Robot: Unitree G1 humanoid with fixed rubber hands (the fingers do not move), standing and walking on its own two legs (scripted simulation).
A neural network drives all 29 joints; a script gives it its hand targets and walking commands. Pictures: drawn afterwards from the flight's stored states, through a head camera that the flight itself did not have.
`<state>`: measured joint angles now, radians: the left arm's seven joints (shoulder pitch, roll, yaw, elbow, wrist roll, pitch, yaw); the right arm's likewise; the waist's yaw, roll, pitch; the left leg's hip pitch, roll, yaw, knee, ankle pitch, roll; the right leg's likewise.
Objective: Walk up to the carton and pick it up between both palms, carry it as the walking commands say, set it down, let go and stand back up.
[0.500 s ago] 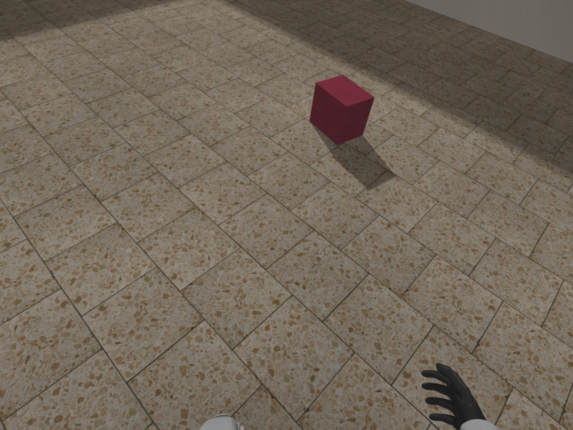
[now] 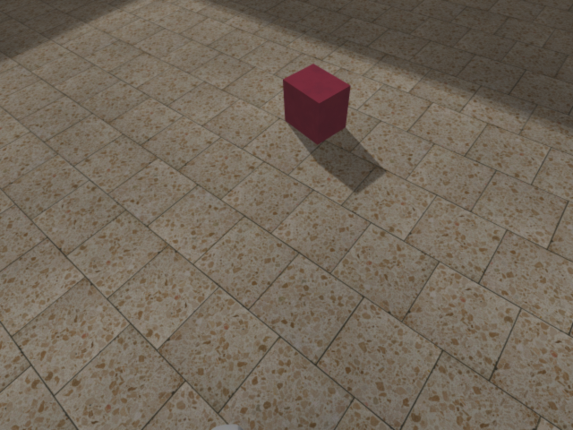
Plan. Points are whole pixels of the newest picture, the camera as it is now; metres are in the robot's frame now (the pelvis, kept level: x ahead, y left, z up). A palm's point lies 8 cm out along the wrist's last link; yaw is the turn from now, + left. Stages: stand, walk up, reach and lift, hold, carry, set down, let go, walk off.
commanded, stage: walk up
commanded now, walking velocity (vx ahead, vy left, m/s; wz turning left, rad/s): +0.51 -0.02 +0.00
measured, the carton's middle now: (315, 104) +1.60 -0.03 -0.62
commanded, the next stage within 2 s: none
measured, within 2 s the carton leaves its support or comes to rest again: neither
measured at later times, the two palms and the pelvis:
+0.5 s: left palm (196, 295) +0.36 +0.21 -0.13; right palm (462, 331) +0.32 -0.26 -0.15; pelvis +0.30 -0.02 +0.00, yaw -2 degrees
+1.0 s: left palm (206, 220) +0.55 +0.23 -0.16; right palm (403, 146) +0.74 -0.22 -0.12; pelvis +0.59 +0.00 -0.01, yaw -2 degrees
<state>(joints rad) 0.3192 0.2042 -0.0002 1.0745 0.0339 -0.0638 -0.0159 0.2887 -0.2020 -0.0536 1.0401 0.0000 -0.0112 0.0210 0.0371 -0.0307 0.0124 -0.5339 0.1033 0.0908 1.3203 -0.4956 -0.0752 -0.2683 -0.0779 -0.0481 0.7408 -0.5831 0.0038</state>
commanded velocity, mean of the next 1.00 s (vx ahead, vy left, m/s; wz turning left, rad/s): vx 0.49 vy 0.00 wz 0.00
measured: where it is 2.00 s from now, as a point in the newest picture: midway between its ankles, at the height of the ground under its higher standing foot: (318, 203)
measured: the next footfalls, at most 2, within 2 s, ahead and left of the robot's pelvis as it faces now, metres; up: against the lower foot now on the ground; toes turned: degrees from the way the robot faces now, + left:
left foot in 0.20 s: +0.28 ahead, +0.11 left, +0.00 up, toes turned +7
right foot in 0.50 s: +0.33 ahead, -0.16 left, +0.00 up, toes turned -5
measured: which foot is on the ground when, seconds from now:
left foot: up 0.00-0.18, down 0.20-0.52, up 0.54-0.84, down 0.86-1.00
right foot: down 0.00-0.22, up 0.24-0.48, down 0.50-0.88, up 0.90-1.00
